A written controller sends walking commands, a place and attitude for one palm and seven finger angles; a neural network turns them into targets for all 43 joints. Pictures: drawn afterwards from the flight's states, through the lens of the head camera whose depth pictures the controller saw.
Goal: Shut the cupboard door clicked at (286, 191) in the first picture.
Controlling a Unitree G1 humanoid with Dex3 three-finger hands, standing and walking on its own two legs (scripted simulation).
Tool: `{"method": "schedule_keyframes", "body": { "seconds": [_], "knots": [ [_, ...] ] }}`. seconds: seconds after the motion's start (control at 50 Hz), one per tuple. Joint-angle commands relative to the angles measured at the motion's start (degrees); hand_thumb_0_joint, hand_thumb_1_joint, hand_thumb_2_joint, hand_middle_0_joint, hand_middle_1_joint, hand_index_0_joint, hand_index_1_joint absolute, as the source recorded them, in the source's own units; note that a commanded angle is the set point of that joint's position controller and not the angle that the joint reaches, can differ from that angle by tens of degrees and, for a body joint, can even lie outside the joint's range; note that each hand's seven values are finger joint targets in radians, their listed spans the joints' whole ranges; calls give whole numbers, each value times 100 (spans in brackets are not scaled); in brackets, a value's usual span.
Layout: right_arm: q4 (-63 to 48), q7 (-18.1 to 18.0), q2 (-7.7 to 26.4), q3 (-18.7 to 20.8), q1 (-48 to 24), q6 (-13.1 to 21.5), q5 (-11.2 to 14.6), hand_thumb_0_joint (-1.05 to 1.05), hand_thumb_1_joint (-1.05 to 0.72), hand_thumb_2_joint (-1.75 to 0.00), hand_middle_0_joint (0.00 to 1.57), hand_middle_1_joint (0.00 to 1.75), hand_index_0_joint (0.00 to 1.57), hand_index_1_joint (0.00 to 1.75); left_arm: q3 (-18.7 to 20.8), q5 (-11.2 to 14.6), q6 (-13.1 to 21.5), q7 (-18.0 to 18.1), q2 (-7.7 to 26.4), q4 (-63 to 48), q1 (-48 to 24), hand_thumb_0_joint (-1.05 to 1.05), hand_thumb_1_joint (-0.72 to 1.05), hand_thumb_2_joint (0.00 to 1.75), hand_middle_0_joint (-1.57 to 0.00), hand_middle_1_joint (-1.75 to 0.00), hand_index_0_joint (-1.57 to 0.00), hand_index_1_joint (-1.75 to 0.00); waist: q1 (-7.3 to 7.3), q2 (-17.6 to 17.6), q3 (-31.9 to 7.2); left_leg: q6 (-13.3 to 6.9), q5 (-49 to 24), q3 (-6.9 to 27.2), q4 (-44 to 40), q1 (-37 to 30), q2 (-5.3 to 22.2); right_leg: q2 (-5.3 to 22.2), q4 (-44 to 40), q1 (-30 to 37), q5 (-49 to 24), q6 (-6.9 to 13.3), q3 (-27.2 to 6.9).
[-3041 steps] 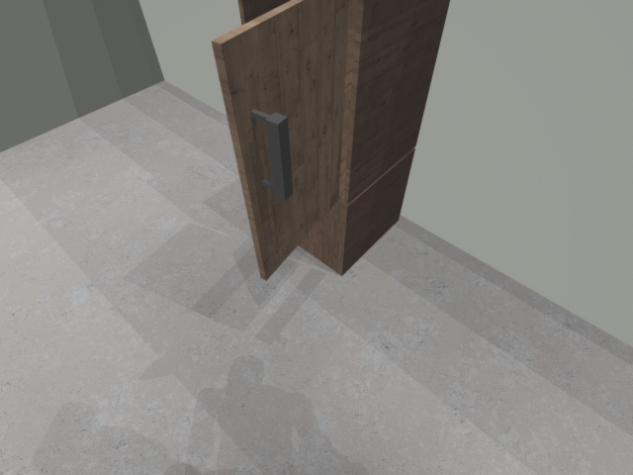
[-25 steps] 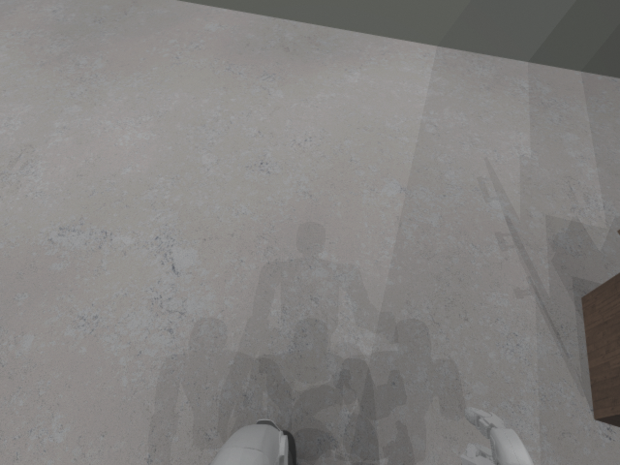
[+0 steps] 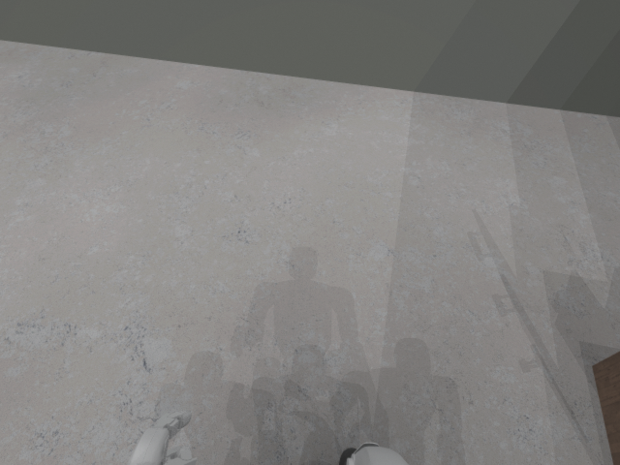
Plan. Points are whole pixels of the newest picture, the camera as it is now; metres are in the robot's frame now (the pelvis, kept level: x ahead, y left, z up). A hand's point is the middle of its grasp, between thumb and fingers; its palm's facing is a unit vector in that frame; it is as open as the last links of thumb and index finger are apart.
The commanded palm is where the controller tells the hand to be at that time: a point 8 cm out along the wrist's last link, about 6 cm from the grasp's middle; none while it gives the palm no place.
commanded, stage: turn to face it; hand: left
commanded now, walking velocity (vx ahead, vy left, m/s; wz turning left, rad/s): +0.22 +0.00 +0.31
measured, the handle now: out of the picture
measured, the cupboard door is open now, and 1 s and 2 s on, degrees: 24 24 24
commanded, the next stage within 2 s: none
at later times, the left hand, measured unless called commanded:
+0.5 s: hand (174, 451) +0.17 +0.21 -0.18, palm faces -0.04 -0.99 -0.16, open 7.3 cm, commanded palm none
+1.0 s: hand (232, 304) +0.40 +0.14 -0.14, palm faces -0.48 -0.83 -0.27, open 7.4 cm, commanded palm none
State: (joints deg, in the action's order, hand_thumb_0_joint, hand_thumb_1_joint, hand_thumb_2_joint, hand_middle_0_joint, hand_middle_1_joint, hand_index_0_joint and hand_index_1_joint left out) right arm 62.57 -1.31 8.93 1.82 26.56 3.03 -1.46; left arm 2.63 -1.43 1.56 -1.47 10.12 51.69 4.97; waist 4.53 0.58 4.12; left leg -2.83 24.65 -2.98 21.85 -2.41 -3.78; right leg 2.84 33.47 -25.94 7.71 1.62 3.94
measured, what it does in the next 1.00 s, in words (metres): walks ahead, turning right: left foot, then right foot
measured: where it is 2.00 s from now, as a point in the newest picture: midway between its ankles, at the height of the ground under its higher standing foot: (301, 459)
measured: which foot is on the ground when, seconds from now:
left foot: down 0.00-0.02, up 0.04-0.44, down 0.46-0.98, up 1.00-1.00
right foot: down 0.00-0.46, up 0.48-0.96, down 0.98-1.00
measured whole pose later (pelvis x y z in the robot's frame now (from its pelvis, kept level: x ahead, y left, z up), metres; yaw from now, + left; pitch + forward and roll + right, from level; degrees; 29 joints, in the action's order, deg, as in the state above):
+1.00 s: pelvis +0.18 +0.01 +0.00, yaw -29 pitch +1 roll +0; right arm 54.5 -0.4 15.2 3.7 16.0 -2.1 -1.3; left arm 4.4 -1.6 -2.4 -1.6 14.2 48.7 7.1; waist 2.0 -1.7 4.2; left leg 0.7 23.1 -19.6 40.0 17.0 10.5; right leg 1.9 34.3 -16.4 18.5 0.1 4.7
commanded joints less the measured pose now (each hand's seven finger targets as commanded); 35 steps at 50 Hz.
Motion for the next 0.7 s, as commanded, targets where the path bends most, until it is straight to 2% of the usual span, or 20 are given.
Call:
{"method": "schedule_keyframes", "body": {
  "seconds": [0.0, 0.02, 0.04, 0.06, 0.08, 0.1, 0.14, 0.18, 0.22, 0.28, 0.34, 0.38, 0.4, 0.42, 0.44, 0.46, 0.5, 0.56, 0.6, 0.68],
  "knots": [
    [-328, -27, 519, 113, 366, 183, 195, 0, -90, -90, 20, 30, 20, 30, 425, -68, 231, 184, 1414, 468, 2746, 0, 90, 90, -20, -30, -20, -30, -1228, 1499, -1937, 37, -275, 11, 4224, 3060, -69, 2192, -981, 4701, -1715, 1171, -2851],
    [-287, -48, 658, 139, 286, 138, 167, 0, -90, -90, 20, 30, 20, 30, 375, 45, 192, 205, 1431, 460, 2578, 0, 90, 90, -20, -30, -20, -30, -1111, 1110, -1833, -15, 887, 449, 5240, 3251, 110, 2509, -1349, 4202, -1585, 1411, -3169],
    [-262, -37, 608, 141, 48, 111, 147, 0, -90, -90, 20, 30, 20, 30, 325, 46, 186, 224, 1139, 393, 2041, 0, 90, 90, -20, -30, -20, -30, -966, 1220, -1471, 2, 536, 609, 5508, 3420, 365, 2193, -1444, 3674, -1690, 1295, -2943],
    [-301, -27, 564, 153, -294, 69, 115, 0, -90, -90, 20, 30, 20, 30, 239, 70, 144, 283, 846, 283, 1561, 0, 90, 90, -20, -30, -20, -30, -837, 549, -733, 60, 157, 608, 5375, 3504, 589, 2011, -1490, 2872, -2208, 1179, -2256],
    [-345, -8, 352, 98, -465, 11, 100, 0, -90, -90, 20, 30, 20, 30, 161, 73, 151, 299, 649, 244, 1328, 0, 90, 90, -20, -30, -20, -30, -642, 142, -380, 141, -95, 535, 5031, 3333, 755, 1688, -1457, 2197, -2854, 1092, -1637],
    [-346, 7, 179, 33, -409, -49, 72, 0, -90, -90, 20, 30, 20, 30, 118, 67, 198, 299, 540, 265, 1257, 0, 90, 90, -20, -30, -20, -30, -485, 89, -303, 207, -200, 405, 4666, 3166, 817, 1494, -1494, 1875, -3326, 1005, -1267],
    [-334, 30, 30, 0, -229, -169, 30, 0, -90, -90, 20, 30, 20, 30, 85, 41, 237, 300, 493, 323, 1244, 0, 90, 90, -20, -30, -20, -30, -305, 390, -310, 347, -299, 124, 3954, 2871, 826, 1171, -1487, 1555, -3943, 849, -801],
    [-353, 32, 20, 8, -297, -234, 36, 0, -90, -90, 20, 30, 20, 30, 100, 42, 244, 289, 527, 396, 1367, 0, 90, 90, -20, -30, -20, -30, -292, 573, -567, 465, -497, -41, 3586, 2876, 736, 957, -1372, 1777, -4556, 805, -778],
    [-518, 12, 90, 41, -569, -298, 41, 0, -90, -90, 20, 30, 20, 30, 169, 40, 186, 287, 571, 357, 1397, 0, 90, 90, -20, -30, -20, -30, -321, 581, -697, 542, -663, -55, 3358, 2917, 701, 906, -1287, 1814, -4383, 834, -966],
    [-792, 8, 256, 69, -1083, -315, 74, 0, -90, -90, 20, 30, 20, 30, 264, 23, 80, 273, 814, 266, 1246, 0, 90, 90, -20, -30, -20, -30, -348, 614, -740, 601, -709, 17, 2754, 2927, 690, 915, -1193, 1857, -3452, 906, -1252],
    [-1047, -23, 410, 87, -1599, -292, 96, 0, -90, -90, 20, 30, 20, 30, 337, 20, -33, 251, 930, 216, 1232, 0, 90, 90, -20, -30, -20, -30, -457, 769, -553, 597, -721, 95, 2105, 2473, 575, 932, -1069, 1506, -2706, 848, -1642],
    [-1033, -57, 530, 118, -1412, -246, 100, 0, -90, -90, 20, 30, 20, 30, 373, 42, -100, 254, 917, 145, 1073, 0, 90, 90, -20, -30, -20, -30, -302, 684, -545, 581, -1189, 142, 1200, 1673, 535, 778, -784, 1074, -1934, 644, -1730],
    [-969, -82, 693, 144, -1149, -206, 90, 0, -90, -90, 20, 30, 20, 30, 358, 61, -142, 251, 846, 118, 1032, 0, 90, 90, -20, -30, -20, -30, -177, 426, -612, 536, -1678, 210, 569, 924, 710, 508, -504, 647, -1194, 410, -1570],
    [-958, -112, 1137, 201, -937, -146, 32, 0, -90, -90, 20, 30, 20, 30, 322, 106, -188, 246, 565, 56, 1214, 0, 90, 90, -20, -30, -20, -30, -163, -666, -804, 191, -2322, 1243, 76, 271, 1717, -205, 210, -41, 547, 78, -1173],
    [-1000, -126, 1556, 284, -753, -161, -11, 0, -90, -90, 20, 30, 20, 30, 277, 142, -215, 212, 417, -9, 1338, 0, 90, 90, -20, -30, -20, -30, -140, -1841, -984, -456, -3183, 2337, -265, 83, 2997, -665, 1719, -522, 3075, -225, -410],
    [-1095, -135, 1528, 275, -831, -226, -14, 0, -90, -90, 20, 30, 20, 30, 273, 89, -240, 216, 630, -87, 1178, 0, 90, 90, -20, -30, -20, -30, -115, -1227, -765, -802, -2935, 2318, -277, 651, 3172, -371, 2626, -375, 3121, -222, -635],
    [-1353, -167, 1257, 178, -1478, -217, -28, 0, -90, -90, 20, 30, 20, 30, 388, 3, -327, 140, 730, -8, 1154, 0, 90, 90, -20, -30, -20, -30, -385, -1021, -469, -677, -2800, 1761, -518, 1159, 2811, -185, 3437, -561, 2467, -353, -652],
    [-1520, -157, 1111, 133, -1854, -230, 17, 0, -90, -90, 20, 30, 20, 30, 413, 1, -419, 22, 706, -20, 1244, 0, 90, 90, -20, -30, -20, -30, -568, -943, -598, -475, -2557, 654, -476, 1203, 2344, -20, 3670, -488, 1741, -482, -459],
    [-1510, -145, 1094, 165, -1719, -234, 16, 0, -90, -90, 20, 30, 20, 30, 419, 8, -474, -5, 627, -111, 1167, 0, 90, 90, -20, -30, -20, -30, -526, -954, -648, -438, -2527, 358, -484, 1106, 2271, -20, 3571, -528, 1522, -544, -389],
    [-1400, -119, 1167, 241, -1417, -236, 7, 0, -90, -90, 20, 30, 20, 30, 389, -4, -505, -44, 570, -338, 737, 0, 90, 90, -20, -30, -20, -30, -376, -895, -559, -526, -2535, 182, -502, 856, 2439, 90, 2921, -626, 1482, -600, -256]
  ]
}}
